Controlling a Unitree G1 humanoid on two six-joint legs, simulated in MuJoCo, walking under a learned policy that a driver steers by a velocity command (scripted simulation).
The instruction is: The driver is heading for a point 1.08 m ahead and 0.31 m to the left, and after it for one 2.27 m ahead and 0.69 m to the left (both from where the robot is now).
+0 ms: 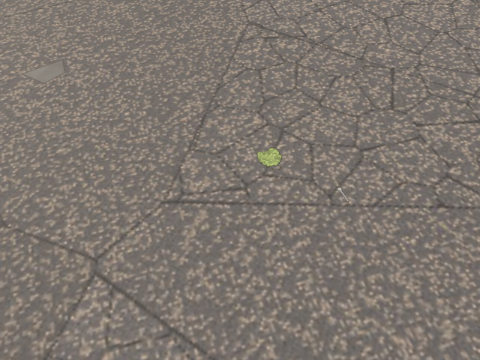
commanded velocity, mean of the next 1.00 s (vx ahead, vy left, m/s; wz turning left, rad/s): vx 0.29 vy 0.00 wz -0.05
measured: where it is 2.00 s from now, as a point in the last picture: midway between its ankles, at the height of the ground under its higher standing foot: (235, 253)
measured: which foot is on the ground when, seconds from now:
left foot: up 0.00-0.32, down 0.34-1.00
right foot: down 0.00-0.36, up 0.38-0.74, down 0.76-1.00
